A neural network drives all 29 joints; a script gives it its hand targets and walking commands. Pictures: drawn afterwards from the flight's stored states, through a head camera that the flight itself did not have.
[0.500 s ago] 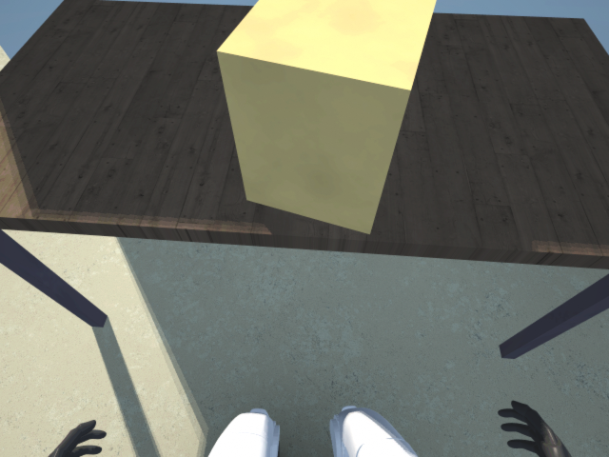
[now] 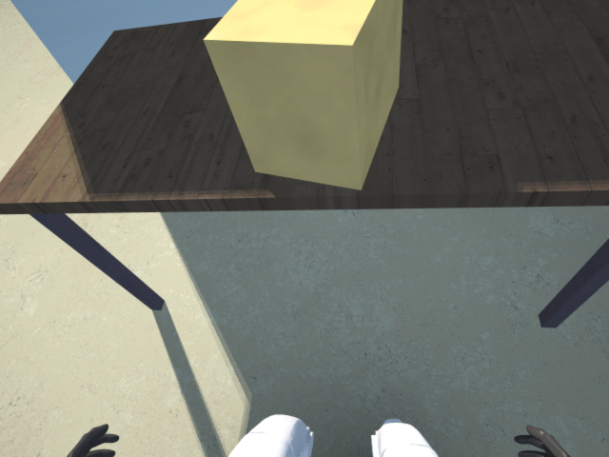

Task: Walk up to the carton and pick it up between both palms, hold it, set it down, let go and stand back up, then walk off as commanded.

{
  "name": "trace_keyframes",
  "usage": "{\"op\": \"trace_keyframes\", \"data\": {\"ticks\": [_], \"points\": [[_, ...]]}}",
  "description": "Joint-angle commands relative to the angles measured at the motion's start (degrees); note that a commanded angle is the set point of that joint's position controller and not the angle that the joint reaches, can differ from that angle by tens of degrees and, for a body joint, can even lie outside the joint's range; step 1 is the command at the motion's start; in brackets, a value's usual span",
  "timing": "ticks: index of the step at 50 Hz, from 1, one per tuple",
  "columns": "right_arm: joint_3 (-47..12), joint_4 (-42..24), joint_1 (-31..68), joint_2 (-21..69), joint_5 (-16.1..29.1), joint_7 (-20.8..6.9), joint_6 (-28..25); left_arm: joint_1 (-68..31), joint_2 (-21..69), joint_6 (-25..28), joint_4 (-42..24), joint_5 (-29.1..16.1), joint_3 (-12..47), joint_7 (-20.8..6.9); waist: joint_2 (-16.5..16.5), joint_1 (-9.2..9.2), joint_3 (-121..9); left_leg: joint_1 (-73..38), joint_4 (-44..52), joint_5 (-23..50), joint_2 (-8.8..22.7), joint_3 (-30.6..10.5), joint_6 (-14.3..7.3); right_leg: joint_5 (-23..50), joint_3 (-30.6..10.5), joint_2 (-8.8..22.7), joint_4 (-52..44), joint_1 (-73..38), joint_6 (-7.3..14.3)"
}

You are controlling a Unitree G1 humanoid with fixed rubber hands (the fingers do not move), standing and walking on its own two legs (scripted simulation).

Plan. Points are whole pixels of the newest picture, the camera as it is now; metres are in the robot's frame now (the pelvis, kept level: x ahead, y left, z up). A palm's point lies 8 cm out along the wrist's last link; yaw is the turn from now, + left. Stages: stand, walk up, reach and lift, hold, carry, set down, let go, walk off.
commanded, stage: walk off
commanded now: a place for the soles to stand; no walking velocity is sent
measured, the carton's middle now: (322, 68) +0.72 +0.03 +0.08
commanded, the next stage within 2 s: stand in 1.72 s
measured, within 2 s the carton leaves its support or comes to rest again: neither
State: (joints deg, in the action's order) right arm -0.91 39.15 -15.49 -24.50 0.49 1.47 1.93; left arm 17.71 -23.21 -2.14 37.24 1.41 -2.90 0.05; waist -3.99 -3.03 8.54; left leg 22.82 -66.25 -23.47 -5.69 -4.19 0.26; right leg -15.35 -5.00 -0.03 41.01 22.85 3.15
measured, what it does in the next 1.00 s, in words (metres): walks backwards: left foot, then right foot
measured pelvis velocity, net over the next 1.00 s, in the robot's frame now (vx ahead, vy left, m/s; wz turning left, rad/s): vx -0.20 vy -0.02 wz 0.00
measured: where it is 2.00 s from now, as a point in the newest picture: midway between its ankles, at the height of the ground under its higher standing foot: outside the picture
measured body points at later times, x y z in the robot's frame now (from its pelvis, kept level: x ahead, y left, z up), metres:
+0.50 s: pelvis -0.12 +0.02 -0.01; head -0.06 +0.04 +0.44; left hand -0.03 +0.35 -0.12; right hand +0.00 -0.30 -0.09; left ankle -0.05 +0.16 -0.72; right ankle -0.14 -0.07 -0.65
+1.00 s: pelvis -0.20 -0.02 +0.00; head -0.18 -0.08 +0.44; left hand -0.11 +0.31 -0.05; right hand -0.12 -0.32 -0.15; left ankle -0.20 +0.16 -0.70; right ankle -0.16 -0.12 -0.72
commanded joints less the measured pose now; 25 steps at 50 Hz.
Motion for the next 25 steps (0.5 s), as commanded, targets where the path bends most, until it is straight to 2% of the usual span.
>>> {"op": "trace_keyframes", "data": {"ticks": [1, 3, 4, 5, 6, 7, 8, 9, 10, 11, 12, 13, 14, 15, 17, 18, 19, 20, 21, 22, 23, 24, 25], "points": [[7.1, 2.4, -2.5, -11.3, -0.7, 0.3, -0.1, -2.9, -14.0, 0.7, -4.3, -0.5, -5.0, 0.2, 15.8, -0.21, -4.7, 5.7, 6.6, -5.5, 0.0, -2.4, -0.4, -5.6, -18.3, 11.2, -21.0, -8.6, 6.0], [6.9, 2.6, -4.2, -10.1, -0.9, 0.1, -0.4, -3.7, -14.2, 0.2, -3.8, -0.2, -4.8, -0.1, 17.5, 0.55, -5.7, 2.8, 14.1, -7.9, 1.5, 0.1, -1.5, -5.5, -17.6, 11.1, -20.6, -6.8, 7.5], [7.0, 3.0, -5.0, -9.8, -1.3, 0.0, -0.3, -4.0, -14.7, 0.1, -3.9, -0.1, -5.1, -0.2, 16.8, 0.7, -5.5, 1.2, 17.8, -8.8, 2.3, 0.8, -1.8, -6.6, -17.6, 11.7, -20.0, -6.1, 7.8], [7.2, 3.4, -6.3, -9.8, -1.3, 0.1, -0.7, -4.2, -14.5, -0.1, -3.6, 0.0, -4.8, -0.4, 17.3, 1.68, -5.7, -0.1, 20.8, -8.3, 2.7, 2.2, -2.5, -5.8, -17.7, 11.5, -20.3, -5.3, 7.3], [7.5, 3.6, -6.7, -9.4, -1.4, -0.2, -0.7, -5.1, -14.7, -0.2, -3.3, 0.0, -5.0, -0.5, 17.7, 1.86, -6.4, -2.8, 23.8, -7.8, 2.9, 3.1, -2.8, -6.3, -17.2, 11.9, -20.7, -3.9, 6.9], [7.7, 5.1, -9.1, -9.8, -1.4, -0.3, -1.0, -5.8, -14.4, -0.4, -3.3, 0.0, -4.7, -0.4, 17.2, 3.01, -6.6, -6.4, 27.6, -2.9, 2.9, 4.2, -3.0, -9.0, -16.0, 10.9, -20.5, -0.2, 6.1], [7.6, 5.1, -10.4, -9.8, -1.7, -0.4, -1.4, -6.1, -13.6, -0.7, -3.9, -0.2, -4.4, -0.4, 15.7, 3.99, -6.6, -9.0, 32.6, 1.1, 3.2, 3.9, -3.6, -9.0, -12.7, 9.8, -18.0, 0.8, 4.4], [8.2, 5.2, -10.9, -11.2, -2.3, -0.5, -1.5, -6.2, -12.1, -0.8, -3.7, -0.5, -4.1, 0.0, 11.9, 4.7, -6.3, -11.0, 36.0, 2.3, 3.9, 0.3, -3.7, -10.1, -10.3, 7.6, -14.1, 4.0, 2.2], [8.3, 4.2, -10.1, -13.4, -3.0, -0.3, -1.7, -6.1, -9.9, -1.1, -3.5, -1.0, -3.9, 0.3, 0.0, 5.31, -5.1, -7.6, 45.6, -3.1, 11.8, -15.5, -6.1, -16.4, -5.8, 0.8, -0.3, 8.6, -0.5], [8.9, 1.5, -5.0, -18.6, -3.4, 0.0, -2.1, -6.3, -9.2, -1.1, -3.8, -1.2, -3.6, 0.6, -10.2, 4.88, -0.8, 0.0, 50.7, 1.5, 24.1, -33.8, -8.8, -18.7, -2.6, -9.1, 15.4, 13.1, -3.1], [9.0, 0.1, -2.2, -18.7, -2.8, 0.4, -2.6, -7.2, -11.4, -1.2, -3.0, -1.0, -4.2, 1.3, -3.3, 4.39, 1.2, 5.7, 48.5, 7.5, 24.3, -33.6, -11.8, -16.5, -7.9, -8.3, 23.3, 8.7, -1.7], [8.1, -0.2, 1.3, -17.3, -2.7, 0.8, -3.1, -4.7, -11.1, -1.1, -2.5, -1.5, -4.2, 1.2, -3.4, 2.33, 1.2, 6.1, 46.2, 13.5, 22.1, -28.1, -12.4, -14.0, -7.8, -9.0, 27.0, 7.8, -1.9], [7.7, -0.6, 2.9, -15.8, -2.6, 1.0, -3.2, -2.6, -11.7, -1.0, -1.3, -1.7, -4.0, 1.0, -2.5, 1.39, -1.9, 2.2, 43.5, 16.1, 19.2, -22.2, -11.9, -11.1, -8.3, -9.5, 30.6, 8.0, -2.0], [7.7, -0.1, 2.8, -15.0, -2.4, 0.9, -3.0, -1.2, -11.7, -1.2, -1.0, -1.4, -4.0, 0.6, -4.1, 1.97, -3.3, -0.8, 42.0, 18.4, 17.7, -19.6, -11.0, -9.5, -8.7, -10.3, 33.6, 8.4, -2.7], [8.1, -0.3, 0.6, -14.3, -1.5, 1.6, -2.9, 0.4, -12.2, -1.4, -1.4, -1.0, -4.1, 0.0, -3.9, 3.07, -5.9, -8.7, 39.2, 23.2, 18.8, -19.7, -11.5, -10.0, -9.8, -10.0, 35.4, 11.8, -3.2], [8.0, -0.1, -0.6, -14.2, -1.1, 2.0, -3.0, 0.2, -12.3, -1.5, -2.3, -1.0, -4.0, 0.1, -5.0, 3.61, -6.1, -12.1, 37.5, 28.4, 20.0, -20.4, -13.0, -11.4, -10.7, -9.7, 35.8, 14.3, -3.5], [8.0, 0.1, -1.9, -14.1, -1.2, 2.3, -3.0, -0.1, -12.2, -1.6, -2.5, -0.7, -3.7, 0.0, -6.3, 4.23, -6.9, -14.8, 36.8, 30.9, 20.5, -20.3, -13.0, -11.6, -10.9, -9.3, 34.7, 15.5, -3.6], [7.8, -0.4, -3.7, -14.0, -0.8, 2.6, -3.1, -0.5, -12.2, -1.5, -2.9, -0.5, -3.7, 0.0, -4.1, 4.75, -6.9, -15.8, 36.0, 35.6, 21.8, -21.4, -14.0, -12.6, -11.1, -9.0, 34.7, 16.2, -3.7], [7.7, -0.8, -3.6, -13.6, -0.6, 2.8, -3.1, -0.5, -11.8, -1.6, -2.7, -0.5, -3.5, 0.1, -4.3, 4.6, -8.3, -17.4, 35.3, 39.0, 22.2, -21.0, -14.0, -13.1, -11.2, -8.8, 35.5, 17.1, -3.6], [8.0, -0.1, -4.1, -14.0, -0.7, 2.9, -3.3, -0.2, -11.8, -1.7, -3.1, -0.3, -3.3, -0.1, -6.3, 4.8, -9.6, -19.0, 34.4, 39.2, 21.8, -20.1, -14.2, -12.9, -11.0, -8.2, 34.2, 17.2, -3.7], [8.1, -0.3, -4.1, -13.6, -0.8, 2.9, -3.5, -0.3, -11.3, -1.4, -3.1, -0.2, -3.2, 0.0, -4.8, 5.08, -10.6, -18.1, 35.0, 38.8, 22.6, -20.8, -15.4, -14.0, -10.2, -8.1, 33.1, 16.2, -3.4], [7.9, -0.2, -3.6, -14.0, -0.8, 2.8, -3.4, -0.4, -11.7, -1.2, -3.1, -0.1, -3.3, -0.1, -6.1, 5.02, -10.4, -18.6, 34.7, 38.2, 22.3, -19.7, -14.8, -14.1, -9.6, -7.6, 32.1, 16.4, -3.5], [7.9, 0.5, -3.6, -14.2, -0.9, 2.6, -3.2, 0.8, -11.8, -1.1, -2.7, -0.1, -3.3, -0.3, -5.7, 4.97, -11.8, -18.1, 35.6, 33.1, 22.1, -19.4, -14.4, -14.5, -8.3, -7.6, 30.1, 14.7, -3.4]]}}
